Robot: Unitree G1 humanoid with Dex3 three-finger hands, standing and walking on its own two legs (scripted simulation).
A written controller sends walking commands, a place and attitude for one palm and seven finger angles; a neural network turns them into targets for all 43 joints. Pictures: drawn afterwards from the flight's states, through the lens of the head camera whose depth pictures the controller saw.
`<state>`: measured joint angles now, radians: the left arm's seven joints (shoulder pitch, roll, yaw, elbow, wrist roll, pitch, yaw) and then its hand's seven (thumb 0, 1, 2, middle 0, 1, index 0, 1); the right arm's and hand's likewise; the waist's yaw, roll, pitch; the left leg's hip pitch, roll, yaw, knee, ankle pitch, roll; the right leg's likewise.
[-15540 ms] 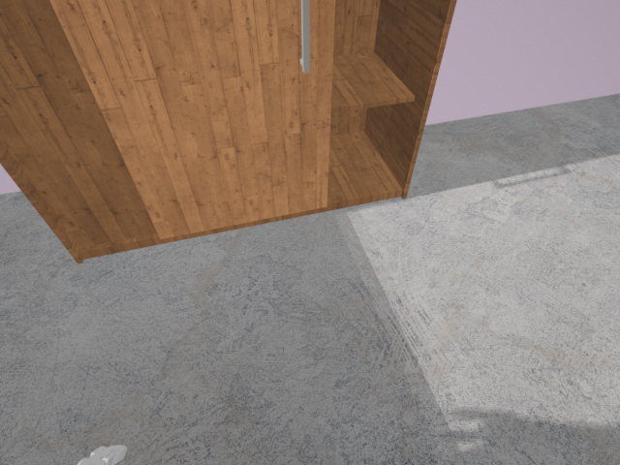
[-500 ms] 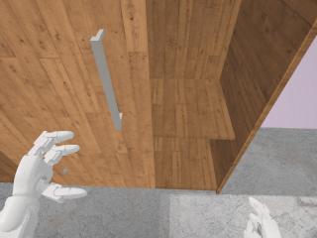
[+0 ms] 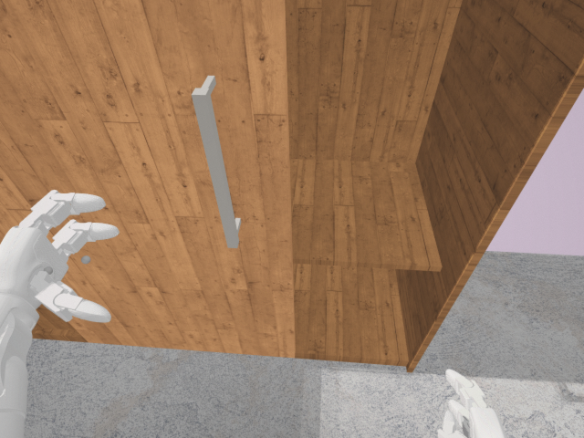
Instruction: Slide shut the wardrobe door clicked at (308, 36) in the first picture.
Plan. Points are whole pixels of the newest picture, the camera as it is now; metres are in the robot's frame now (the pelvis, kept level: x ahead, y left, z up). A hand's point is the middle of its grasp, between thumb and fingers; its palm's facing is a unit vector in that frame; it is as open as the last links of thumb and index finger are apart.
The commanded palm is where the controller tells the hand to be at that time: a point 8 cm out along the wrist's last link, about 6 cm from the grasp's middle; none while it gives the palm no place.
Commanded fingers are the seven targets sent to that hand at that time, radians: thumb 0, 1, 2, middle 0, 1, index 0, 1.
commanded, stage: raise the hand with hooked fingers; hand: left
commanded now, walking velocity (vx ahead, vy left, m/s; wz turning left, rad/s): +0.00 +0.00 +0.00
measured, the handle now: (223, 174) +0.49 +0.16 +0.11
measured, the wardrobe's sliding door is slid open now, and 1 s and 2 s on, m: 0.38 0.38 0.38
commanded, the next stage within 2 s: move the hooked fingers beside the handle in 0.42 s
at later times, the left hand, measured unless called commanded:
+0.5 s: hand (97, 264) +0.27 +0.26 +0.14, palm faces +0.06 -1.00 -0.07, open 14.0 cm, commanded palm +0.24 +0.31 +0.13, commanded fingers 0.00 -0.50 0.30 -0.30 -1.20 -0.30 -1.20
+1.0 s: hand (125, 239) +0.32 +0.25 +0.14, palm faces +0.04 -1.00 -0.05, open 14.0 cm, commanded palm +0.29 +0.30 +0.13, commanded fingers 0.00 -0.50 0.30 -0.30 -1.20 -0.30 -1.20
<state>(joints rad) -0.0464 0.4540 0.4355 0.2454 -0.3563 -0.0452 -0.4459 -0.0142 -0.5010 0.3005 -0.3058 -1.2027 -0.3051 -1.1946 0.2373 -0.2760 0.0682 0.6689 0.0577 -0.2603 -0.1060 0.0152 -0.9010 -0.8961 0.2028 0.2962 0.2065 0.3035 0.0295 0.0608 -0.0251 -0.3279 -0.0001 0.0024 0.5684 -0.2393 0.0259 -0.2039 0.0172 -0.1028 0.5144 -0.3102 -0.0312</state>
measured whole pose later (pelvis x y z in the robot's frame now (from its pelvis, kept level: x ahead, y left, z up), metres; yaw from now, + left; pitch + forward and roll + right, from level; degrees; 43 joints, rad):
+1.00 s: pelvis +0.00 -0.01 +0.00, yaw -2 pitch +1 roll -1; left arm -0.13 0.41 0.41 0.35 -0.32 -0.06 -0.40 -0.01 -0.50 0.30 -0.31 -1.20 -0.31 -1.20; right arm 0.26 -0.28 0.05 0.67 0.06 -0.24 -0.10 0.02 -0.90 -0.90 0.20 0.30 0.21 0.30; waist 0.00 0.06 -0.03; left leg -0.33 0.01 0.03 0.55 -0.24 0.02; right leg -0.22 0.03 -0.08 0.52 -0.31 -0.04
